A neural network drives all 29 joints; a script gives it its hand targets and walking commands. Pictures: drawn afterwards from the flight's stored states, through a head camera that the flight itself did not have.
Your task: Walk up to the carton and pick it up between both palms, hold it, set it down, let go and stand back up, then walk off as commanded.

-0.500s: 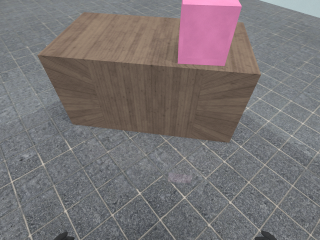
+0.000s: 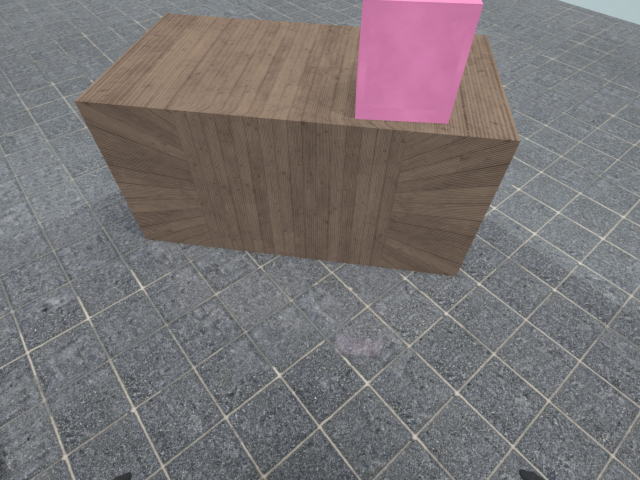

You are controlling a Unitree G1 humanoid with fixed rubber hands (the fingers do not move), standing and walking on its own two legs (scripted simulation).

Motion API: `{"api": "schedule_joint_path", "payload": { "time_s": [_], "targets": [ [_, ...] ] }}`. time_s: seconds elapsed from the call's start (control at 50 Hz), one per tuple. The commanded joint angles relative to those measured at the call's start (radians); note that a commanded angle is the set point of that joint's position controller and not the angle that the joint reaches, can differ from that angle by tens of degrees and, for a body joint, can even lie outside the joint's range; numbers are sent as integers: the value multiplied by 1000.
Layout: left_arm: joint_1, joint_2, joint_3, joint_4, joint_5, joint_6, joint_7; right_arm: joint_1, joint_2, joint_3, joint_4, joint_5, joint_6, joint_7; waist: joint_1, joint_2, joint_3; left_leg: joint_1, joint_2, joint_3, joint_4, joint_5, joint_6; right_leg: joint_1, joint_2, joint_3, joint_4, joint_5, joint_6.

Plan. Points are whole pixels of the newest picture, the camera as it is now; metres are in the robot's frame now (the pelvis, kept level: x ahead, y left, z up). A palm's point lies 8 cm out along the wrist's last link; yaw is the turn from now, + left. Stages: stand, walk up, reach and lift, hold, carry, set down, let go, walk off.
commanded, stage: stand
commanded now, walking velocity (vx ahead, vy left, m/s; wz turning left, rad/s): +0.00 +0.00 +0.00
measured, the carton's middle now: (408, 48) +1.13 -0.26 +0.01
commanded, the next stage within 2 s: none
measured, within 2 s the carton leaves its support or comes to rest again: neither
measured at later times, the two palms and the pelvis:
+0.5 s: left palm out of the picture +0.08 +0.28 -0.10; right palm out of the picture +0.08 -0.28 -0.11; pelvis -0.01 +0.00 +0.00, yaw +0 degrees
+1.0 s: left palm out of the picture +0.09 +0.27 -0.10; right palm out of the picture +0.08 -0.28 -0.11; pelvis -0.01 +0.00 +0.00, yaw +0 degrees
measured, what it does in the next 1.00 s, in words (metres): stands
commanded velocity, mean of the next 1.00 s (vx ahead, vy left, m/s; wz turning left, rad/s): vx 0.00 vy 0.00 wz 0.00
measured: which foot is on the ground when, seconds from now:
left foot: down 0.00-1.00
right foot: down 0.00-1.00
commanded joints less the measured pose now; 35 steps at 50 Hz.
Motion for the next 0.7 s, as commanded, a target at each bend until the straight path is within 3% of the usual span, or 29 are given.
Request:
{"api": "schedule_joint_path", "payload": {
  "time_s": [0.0,0.02,0.04,0.06,0.08,0.1,0.12,0.14,0.16,0.18,0.22,0.26,0.28,0.3,0.32,0.34,0.36,0.4,0.44,0.46,0.48,0.5,0.52,0.54,0.56,0.6,0.64,0.66,0.68],
  "targets": [
    [-105,209,58,40,4,-41,2,-54,-180,-34,-37,-4,-31,13,-5,-13,-114,32,108,-132,-177,-5,64,109,-119,105,-152,3,-49],
    [-97,177,47,34,-1,-41,-1,-61,-235,-46,-7,-16,-40,12,15,-43,-88,30,109,-146,-205,-83,69,73,-118,115,-175,-97,-52],
    [-68,217,64,44,18,-45,1,-59,-227,-49,-10,-18,-40,3,5,-63,-89,33,123,-160,-213,-81,74,77,-105,109,-191,-108,-50],
    [-68,216,65,46,19,-43,-1,-69,-229,-52,-8,-9,-40,8,10,-4,-109,48,118,-143,-215,-141,66,75,-115,120,-223,-148,-51],
    [-104,220,57,37,14,-45,0,-76,-199,-40,-23,-18,-43,18,-10,-62,-97,49,115,-166,-217,-116,62,69,-108,116,-189,-133,-51],
    [-48,236,70,52,6,-37,-7,-85,-249,-59,-12,-8,-37,12,27,-63,-117,44,115,-169,-217,-119,62,80,-111,110,-210,-131,-46],
    [-30,237,65,53,10,-38,-4,-64,-211,-41,-4,-15,-28,17,21,-28,-115,47,109,-144,-223,-122,58,106,-111,115,-200,-132,-52],
    [-84,219,61,29,12,-46,0,-105,-223,-45,-5,-21,-36,11,26,-28,-124,66,113,-138,-219,-106,62,82,-132,141,-232,-128,-53],
    [-74,211,57,45,11,-50,-2,-74,-225,-49,-6,-16,-40,8,4,-45,-126,78,103,-150,-223,-91,63,77,-119,127,-217,-99,-62],
    [-61,196,50,54,24,-54,-1,-29,-234,-54,28,-15,-40,11,5,-6,-130,112,103,-134,-209,-64,54,73,-124,116,-230,-107,-50],
    [-68,198,56,42,3,-42,-2,-39,-188,-37,9,-11,-35,18,-2,-67,-117,91,101,-136,-195,-76,60,61,-114,136,-224,-99,-53],
    [-42,224,53,74,13,-48,-4,-58,-197,-42,4,-14,-30,10,2,-73,-123,107,100,-130,-205,-18,53,78,-115,100,-233,-104,-40],
    [-57,215,49,52,11,-41,-3,-79,-217,-45,3,-13,-30,15,8,-24,-126,104,102,-117,-192,-57,51,58,-131,120,-246,-120,-33],
    [-71,248,65,62,14,-38,-6,-32,-189,-44,17,-10,-34,13,4,-85,-120,89,85,-113,-188,-77,42,65,-124,136,-255,-163,-39],
    [-79,254,74,63,25,-42,1,-51,-212,-51,19,-25,-39,5,-2,-32,-81,61,91,-132,-205,-112,60,44,-124,150,-267,-179,-45],
    [-72,249,74,50,13,-40,4,-65,-234,-51,9,-17,-33,11,10,-28,-137,86,92,-128,-210,-94,50,74,-121,122,-224,-124,-38],
    [-53,270,77,58,14,-40,0,-37,-231,-46,28,-14,-24,9,5,-80,-92,62,86,-126,-200,-90,49,52,-124,149,-261,-173,-42],
    [-43,222,55,67,3,-45,-7,4,-212,-41,34,-16,-27,12,-10,-48,-128,100,99,-123,-193,-100,53,66,-133,159,-253,-179,-41],
    [-60,215,49,70,12,-44,-2,-60,-189,-39,7,-17,-36,20,13,-101,-183,92,98,-133,-202,-93,61,93,-129,123,-227,-138,-37],
    [-88,188,44,43,7,-49,-6,-96,-230,-58,8,-15,-31,10,21,-40,-128,85,99,-132,-208,-98,56,44,-129,142,-246,-157,-43],
    [-80,227,48,71,15,-46,-5,-58,-198,-37,13,-9,-31,12,-7,0,-134,86,96,-137,-221,-88,50,41,-129,136,-235,-164,-39],
    [-117,211,49,52,13,-44,-3,-97,-210,-37,8,-23,-30,10,18,-36,-93,64,110,-131,-228,-119,50,46,-129,135,-253,-159,-36],
    [-96,229,57,55,9,-44,0,-70,-189,-38,5,-9,-36,17,-4,-68,-141,88,111,-153,-244,-89,46,85,-119,127,-219,-155,-42],
    [-81,218,64,61,15,-36,-3,-59,-212,-42,15,-12,-40,11,11,-50,-122,62,106,-153,-229,-102,47,75,-103,116,-217,-124,-46],
    [-78,200,54,55,13,-36,-8,-77,-238,-51,11,-11,-31,15,-3,4,-146,80,119,-159,-251,-165,51,67,-110,103,-215,-169,-38],
    [-30,228,56,76,12,-30,-5,-57,-205,-42,20,-16,-29,16,3,3,-98,19,138,-190,-279,-257,59,89,-107,108,-209,-195,-38],
    [-44,199,54,68,12,-31,-8,-104,-257,-63,10,-20,-43,4,18,-12,-102,40,112,-164,-249,-195,57,55,-118,127,-232,-157,-53],
    [-69,229,51,65,23,-38,-1,-82,-189,-53,4,-21,-34,11,12,-93,-155,81,101,-152,-242,-148,59,75,-116,133,-229,-163,-56],
    [-97,233,70,55,26,-39,-9,-76,-197,-52,-7,-20,-42,18,-7,-88,-166,89,111,-134,-218,-117,68,67,-119,128,-235,-129,-45]
  ]
}}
